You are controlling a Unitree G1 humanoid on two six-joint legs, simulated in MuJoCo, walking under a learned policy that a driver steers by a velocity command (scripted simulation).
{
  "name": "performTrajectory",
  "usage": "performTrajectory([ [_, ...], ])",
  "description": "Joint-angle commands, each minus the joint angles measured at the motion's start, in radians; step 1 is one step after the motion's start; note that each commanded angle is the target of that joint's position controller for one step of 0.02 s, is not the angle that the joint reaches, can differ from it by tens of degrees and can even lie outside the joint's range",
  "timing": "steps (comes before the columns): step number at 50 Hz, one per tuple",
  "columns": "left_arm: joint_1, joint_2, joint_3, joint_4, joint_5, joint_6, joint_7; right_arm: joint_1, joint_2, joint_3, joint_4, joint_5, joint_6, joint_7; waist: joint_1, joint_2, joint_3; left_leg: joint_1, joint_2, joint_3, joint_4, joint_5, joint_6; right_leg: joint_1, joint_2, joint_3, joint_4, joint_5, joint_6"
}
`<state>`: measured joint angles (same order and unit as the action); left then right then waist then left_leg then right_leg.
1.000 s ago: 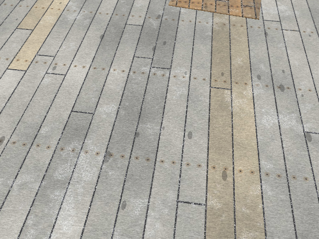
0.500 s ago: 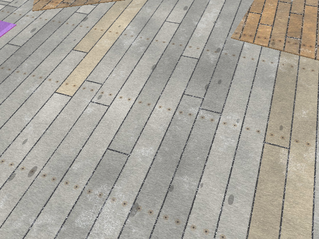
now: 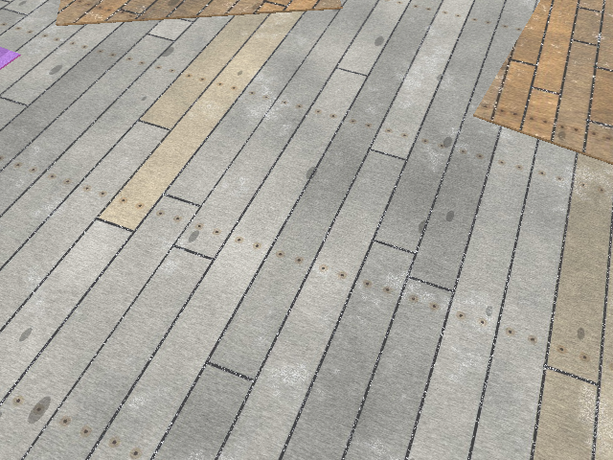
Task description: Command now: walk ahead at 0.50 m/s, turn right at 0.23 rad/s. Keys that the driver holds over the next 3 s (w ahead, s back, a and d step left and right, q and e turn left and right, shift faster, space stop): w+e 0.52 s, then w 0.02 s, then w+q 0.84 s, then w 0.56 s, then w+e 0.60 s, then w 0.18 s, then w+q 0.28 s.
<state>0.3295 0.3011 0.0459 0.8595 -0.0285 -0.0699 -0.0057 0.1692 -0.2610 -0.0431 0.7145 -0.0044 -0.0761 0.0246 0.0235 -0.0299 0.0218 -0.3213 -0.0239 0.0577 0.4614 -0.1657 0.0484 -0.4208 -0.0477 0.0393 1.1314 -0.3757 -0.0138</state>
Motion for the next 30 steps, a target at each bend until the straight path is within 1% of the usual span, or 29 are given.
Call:
performTrajectory([
  [1,0.017,0.065,0.024,-0.059,0.001,0.011,0.006,0.036,-0.100,-0.034,-0.017,-0.009,-0.029,0.002,-0.014,0.136,-0.032,0.162,0.276,-0.259,-0.305,0.063,0.169,-0.193,-0.088,0.059,0.003,0.095,0.011],
  [2,0.010,0.060,0.027,-0.056,0.002,0.023,0.011,0.031,-0.088,-0.033,-0.007,-0.010,-0.036,0.001,-0.010,0.110,-0.018,0.149,0.252,-0.201,-0.323,0.098,0.154,-0.202,-0.082,0.063,0.002,0.131,0.010],
  [3,0.003,0.047,0.026,-0.069,0.001,0.028,0.012,0.033,-0.118,-0.041,0.005,-0.014,-0.041,-0.002,0.001,0.132,-0.011,0.137,0.277,-0.175,-0.336,0.139,0.166,-0.221,-0.084,0.076,-0.027,0.172,0.019],
  [4,-0.024,0.048,0.026,-0.079,0.005,0.030,0.012,0.041,-0.121,-0.045,0.017,-0.013,-0.045,-0.006,-0.006,0.111,0.004,0.147,0.279,-0.144,-0.343,0.184,0.170,-0.250,-0.088,0.090,-0.071,0.216,0.028],
  [6,-0.071,0.047,0.028,-0.091,0.007,0.024,0.005,0.054,-0.129,-0.048,0.036,-0.016,-0.044,-0.014,-0.015,0.084,0.010,0.176,0.259,-0.069,-0.348,0.220,0.151,-0.268,-0.076,0.087,-0.177,0.331,0.028],
  [7,-0.100,0.043,0.026,-0.099,0.008,0.021,-0.002,0.052,-0.132,-0.048,0.041,-0.012,-0.042,-0.017,-0.024,0.080,0.018,0.181,0.246,-0.027,-0.349,0.243,0.138,-0.259,-0.070,0.071,-0.245,0.391,0.024],
  [9,-0.172,0.024,0.017,-0.123,0.011,0.017,-0.016,0.073,-0.150,-0.051,0.055,-0.008,-0.039,-0.025,-0.054,0.070,0.033,0.194,0.244,0.023,-0.361,0.244,0.124,-0.231,-0.062,0.024,-0.357,0.468,0.015],
  [11,-0.240,0.016,0.011,-0.153,0.012,0.017,-0.027,0.111,-0.164,-0.056,0.077,-0.001,-0.030,-0.030,-0.082,0.052,0.058,0.249,0.262,0.054,-0.357,0.248,0.117,-0.243,-0.055,-0.003,-0.431,0.482,0.003],
  [12,-0.270,0.011,0.008,-0.172,0.010,0.018,-0.033,0.129,-0.176,-0.060,0.089,0.004,-0.023,-0.032,-0.092,0.059,0.065,0.288,0.280,0.057,-0.347,0.247,0.116,-0.257,-0.056,-0.011,-0.457,0.468,-0.005],
  [14,-0.312,0.022,0.010,-0.205,0.009,0.020,-0.044,0.153,-0.183,-0.064,0.107,0.012,-0.006,-0.034,-0.100,0.058,0.078,0.382,0.304,0.074,-0.309,0.309,0.109,-0.299,-0.048,-0.029,-0.491,0.399,-0.025],
  [15,-0.321,0.027,0.012,-0.219,0.009,0.020,-0.050,0.154,-0.190,-0.067,0.111,0.017,0.003,-0.036,-0.095,0.063,0.077,0.416,0.313,0.086,-0.277,0.369,0.098,-0.297,-0.039,-0.047,-0.507,0.352,-0.038],
  [16,-0.316,0.036,0.017,-0.229,0.010,0.021,-0.055,0.148,-0.200,-0.071,0.112,0.021,0.012,-0.039,-0.082,0.076,0.062,0.437,0.315,0.102,-0.230,0.493,0.085,-0.262,-0.018,-0.074,-0.518,0.304,-0.054],
  [17,-0.296,0.051,0.025,-0.235,0.010,0.024,-0.058,0.142,-0.214,-0.075,0.109,0.022,0.020,-0.043,-0.063,0.097,0.031,0.453,0.312,0.118,-0.162,0.668,0.072,-0.202,0.017,-0.110,-0.514,0.248,-0.071],
  [18,-0.235,0.074,0.039,-0.229,0.010,0.027,-0.058,0.134,-0.228,-0.078,0.105,0.023,0.029,-0.049,-0.024,0.119,-0.016,0.452,0.306,0.131,-0.054,0.832,0.059,-0.106,0.056,-0.141,-0.508,0.197,-0.093],
  [19,-0.103,0.114,0.064,-0.199,0.007,0.029,-0.053,0.117,-0.231,-0.077,0.099,0.023,0.039,-0.054,0.053,0.110,-0.088,0.407,0.277,0.158,0.127,0.901,0.035,0.072,0.102,-0.159,-0.550,0.212,-0.123],
  [20,0.070,0.184,0.100,-0.158,0.005,0.035,-0.037,0.119,-0.217,-0.068,0.086,0.017,0.036,-0.061,0.135,0.060,-0.179,0.219,0.238,0.165,0.384,0.733,-0.007,0.371,0.083,-0.067,-0.592,0.256,-0.171],
  [21,0.110,0.309,0.127,-0.150,-0.004,0.037,-0.021,0.213,-0.079,-0.022,0.032,-0.021,0.011,-0.043,0.058,-0.204,-0.278,-0.256,0.070,0.136,0.770,-0.090,-0.078,0.768,-0.188,0.447,-0.623,0.161,-0.351],
  [22,0.126,0.259,0.105,-0.181,0.002,0.025,-0.022,0.163,-0.101,-0.015,0.027,0.000,-0.034,-0.027,0.084,-0.139,-0.423,-0.417,-0.024,-0.104,0.922,-0.441,-0.073,0.877,-0.294,0.808,-0.796,0.048,-0.431],
  [23,0.099,0.193,0.084,-0.175,0.014,0.015,-0.025,0.043,-0.169,-0.036,-0.004,0.044,-0.057,-0.015,0.113,-0.069,-0.297,-0.510,0.037,-0.153,0.933,-0.359,-0.047,0.801,-0.261,0.660,-0.828,0.088,-0.359],
  [24,0.043,0.169,0.077,-0.179,0.011,0.009,-0.024,0.009,-0.159,-0.030,-0.017,0.044,-0.071,-0.015,0.078,-0.019,-0.192,-0.501,0.080,-0.144,0.852,-0.267,-0.030,0.655,-0.221,0.528,-0.828,0.161,-0.319],
  [25,-0.026,0.138,0.066,-0.192,0.010,0.010,-0.022,0.002,-0.154,-0.034,-0.007,0.017,-0.071,-0.024,0.034,0.040,-0.116,-0.445,0.113,-0.134,0.765,-0.210,-0.035,0.504,-0.180,0.425,-0.843,0.255,-0.288],
  [26,-0.068,0.121,0.058,-0.210,0.021,0.008,-0.018,0.022,-0.162,-0.042,-0.006,0.004,-0.064,-0.028,-0.006,0.002,-0.088,-0.365,0.135,-0.139,0.710,-0.175,-0.047,0.392,-0.157,0.367,-0.855,0.389,-0.288],
  [27,-0.099,0.104,0.053,-0.222,0.028,0.009,-0.015,0.050,-0.160,-0.044,0.002,0.001,-0.049,-0.025,-0.033,-0.011,-0.086,-0.311,0.148,-0.139,0.678,-0.154,-0.060,0.325,-0.141,0.336,-0.881,0.411,-0.286],
  [28,-0.110,0.092,0.049,-0.222,0.028,0.005,-0.012,0.077,-0.146,-0.042,0.017,0.001,-0.036,-0.023,-0.044,-0.012,-0.086,-0.282,0.155,-0.124,0.644,-0.132,-0.071,0.286,-0.130,0.287,-0.899,0.456,-0.282],
  [29,-0.105,0.090,0.047,-0.215,0.029,0.001,-0.008,0.095,-0.122,-0.038,0.030,-0.001,-0.022,-0.023,-0.051,-0.002,-0.084,-0.275,0.156,-0.107,0.624,-0.091,-0.081,0.260,-0.118,0.233,-0.919,0.487,-0.274],
  [30,-0.084,0.106,0.049,-0.202,0.028,-0.005,-0.005,0.080,-0.111,-0.032,0.026,0.000,-0.014,-0.023,-0.043,-0.036,-0.062,-0.281,0.160,-0.095,0.580,-0.055,-0.095,0.230,-0.121,0.194,-0.927,0.575,-0.278],
])
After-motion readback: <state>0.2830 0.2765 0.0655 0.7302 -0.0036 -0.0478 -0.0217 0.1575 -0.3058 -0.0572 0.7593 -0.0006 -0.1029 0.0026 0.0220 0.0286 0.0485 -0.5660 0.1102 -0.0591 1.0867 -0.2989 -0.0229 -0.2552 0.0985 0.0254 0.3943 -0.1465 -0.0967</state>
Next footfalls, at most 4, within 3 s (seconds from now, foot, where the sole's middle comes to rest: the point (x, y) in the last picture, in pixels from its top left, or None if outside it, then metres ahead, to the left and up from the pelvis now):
0.40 right None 0.36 -0.17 -0.77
0.94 left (339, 358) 0.72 -0.05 -0.77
1.40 right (425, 274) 0.97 -0.28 -0.77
1.92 left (317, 203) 1.21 0.01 -0.77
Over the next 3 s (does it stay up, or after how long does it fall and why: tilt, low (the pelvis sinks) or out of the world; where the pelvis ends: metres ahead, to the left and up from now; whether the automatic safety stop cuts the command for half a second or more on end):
stays up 1.68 -0.12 -0.02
